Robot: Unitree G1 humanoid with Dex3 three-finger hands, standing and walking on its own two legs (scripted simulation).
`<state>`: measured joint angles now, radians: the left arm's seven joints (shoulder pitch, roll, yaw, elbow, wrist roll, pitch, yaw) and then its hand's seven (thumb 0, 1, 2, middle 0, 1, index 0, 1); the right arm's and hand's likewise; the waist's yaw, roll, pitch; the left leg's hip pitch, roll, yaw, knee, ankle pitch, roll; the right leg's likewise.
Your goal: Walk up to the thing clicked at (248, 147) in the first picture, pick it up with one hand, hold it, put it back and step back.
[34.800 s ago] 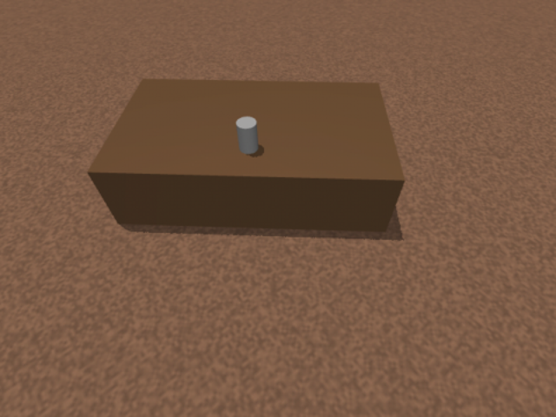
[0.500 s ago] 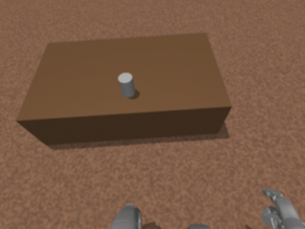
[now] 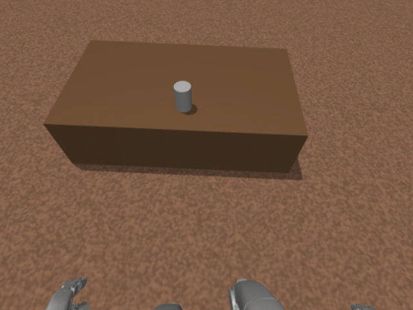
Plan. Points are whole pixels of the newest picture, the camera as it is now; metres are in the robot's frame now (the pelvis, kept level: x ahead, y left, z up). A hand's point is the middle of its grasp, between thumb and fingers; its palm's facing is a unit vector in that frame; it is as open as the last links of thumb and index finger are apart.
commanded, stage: step back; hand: left
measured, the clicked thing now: (183, 96) +1.04 +0.10 -0.37
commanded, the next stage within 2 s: stand in 1.36 s
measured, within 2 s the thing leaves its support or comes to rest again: neither
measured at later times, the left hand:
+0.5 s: hand out of the picture -0.06 +0.27 -0.13, palm faces -0.01 -0.89 -0.46, open 7.4 cm
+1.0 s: hand out of the picture +0.02 +0.23 -0.13, palm faces +0.00 -0.92 -0.38, open 7.4 cm
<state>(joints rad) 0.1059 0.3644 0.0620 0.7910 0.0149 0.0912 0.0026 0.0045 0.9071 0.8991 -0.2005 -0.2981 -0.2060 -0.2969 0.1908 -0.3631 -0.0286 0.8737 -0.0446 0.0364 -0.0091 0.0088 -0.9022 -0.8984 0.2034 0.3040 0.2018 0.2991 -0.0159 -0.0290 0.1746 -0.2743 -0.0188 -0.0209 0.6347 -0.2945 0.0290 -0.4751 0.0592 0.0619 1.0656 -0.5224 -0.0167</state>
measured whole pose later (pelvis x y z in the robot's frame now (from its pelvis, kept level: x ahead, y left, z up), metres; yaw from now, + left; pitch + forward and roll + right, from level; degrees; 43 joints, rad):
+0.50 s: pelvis -0.11 -0.01 +0.00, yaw +0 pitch -2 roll +0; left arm 0.26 0.38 0.07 0.94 0.05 -0.02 0.00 0.01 0.90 0.90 -0.20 -0.30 -0.21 -0.30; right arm 0.21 -0.42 -0.06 0.97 -0.04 0.05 0.03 0.01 -0.91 -0.90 0.20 0.30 0.20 0.30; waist 0.03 0.06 0.07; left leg -0.28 -0.01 -0.06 0.67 -0.47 -0.02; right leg -0.24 -0.04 -0.01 0.63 -0.37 0.01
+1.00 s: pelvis -0.08 -0.02 +0.01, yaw +0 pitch -2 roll +1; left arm 0.15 0.33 0.04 0.98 0.04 -0.05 -0.01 0.01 0.90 0.90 -0.20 -0.30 -0.21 -0.30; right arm 0.20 -0.39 -0.04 0.99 -0.02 0.02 0.00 0.01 -0.91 -0.90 0.20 0.30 0.20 0.30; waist 0.01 0.04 0.07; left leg -0.32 0.00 -0.08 0.84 -0.50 0.00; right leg -0.26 -0.03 -0.06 0.58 -0.27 -0.02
